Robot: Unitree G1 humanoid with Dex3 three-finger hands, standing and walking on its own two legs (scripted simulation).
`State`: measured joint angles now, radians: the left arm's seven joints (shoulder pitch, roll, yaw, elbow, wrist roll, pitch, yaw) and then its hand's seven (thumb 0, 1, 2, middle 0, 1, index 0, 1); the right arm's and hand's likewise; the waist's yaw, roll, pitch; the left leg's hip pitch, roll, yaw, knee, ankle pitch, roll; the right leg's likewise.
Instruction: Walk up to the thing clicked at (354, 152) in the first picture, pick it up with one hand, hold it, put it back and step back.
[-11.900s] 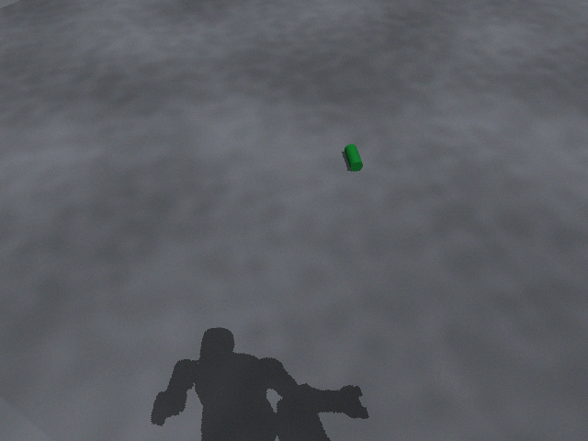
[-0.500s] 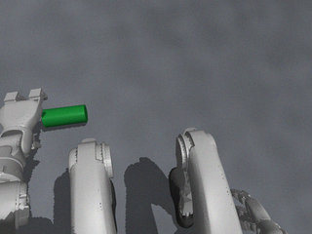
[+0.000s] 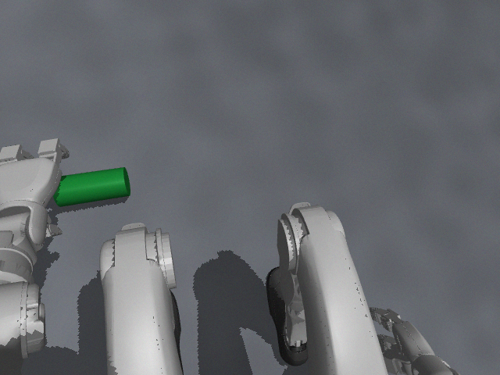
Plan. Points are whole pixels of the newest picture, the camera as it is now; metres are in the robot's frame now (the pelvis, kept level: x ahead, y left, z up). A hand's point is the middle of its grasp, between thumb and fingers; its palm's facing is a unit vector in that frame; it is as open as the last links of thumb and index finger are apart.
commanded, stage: rise first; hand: left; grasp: from above
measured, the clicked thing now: (93, 186) +0.43 +0.27 -0.30
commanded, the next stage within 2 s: approach in 0.04 s
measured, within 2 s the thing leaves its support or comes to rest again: neither
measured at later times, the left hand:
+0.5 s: hand (84, 168) +0.44 +0.26 -0.19, palm faces -0.41 -0.06 -0.91, open 14.1 cm
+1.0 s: hand (62, 195) +0.39 +0.29 -0.18, palm faces -0.48 -0.08 -0.88, open 14.1 cm
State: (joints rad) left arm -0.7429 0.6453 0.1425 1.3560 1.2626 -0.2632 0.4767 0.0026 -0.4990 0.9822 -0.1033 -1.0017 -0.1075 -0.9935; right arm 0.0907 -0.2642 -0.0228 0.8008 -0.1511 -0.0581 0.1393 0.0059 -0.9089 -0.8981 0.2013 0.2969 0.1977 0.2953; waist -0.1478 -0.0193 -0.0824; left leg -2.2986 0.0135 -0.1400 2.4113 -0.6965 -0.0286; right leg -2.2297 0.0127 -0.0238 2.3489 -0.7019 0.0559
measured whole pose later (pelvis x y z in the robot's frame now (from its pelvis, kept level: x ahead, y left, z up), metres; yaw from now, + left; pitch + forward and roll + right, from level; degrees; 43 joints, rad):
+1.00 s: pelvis +0.00 +0.00 +0.00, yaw -1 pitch +32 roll -7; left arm -0.76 0.64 0.05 1.32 1.21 -0.27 0.43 0.00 -0.53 1.00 -0.10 -1.02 -0.10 -1.02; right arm 0.13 -0.27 0.01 0.79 -0.15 -0.07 0.17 0.01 -0.91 -0.89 0.20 0.30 0.20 0.30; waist -0.15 -0.01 -0.05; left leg -2.31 0.01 -0.15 2.43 -0.69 -0.03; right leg -2.23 0.01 -0.03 2.36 -0.69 0.06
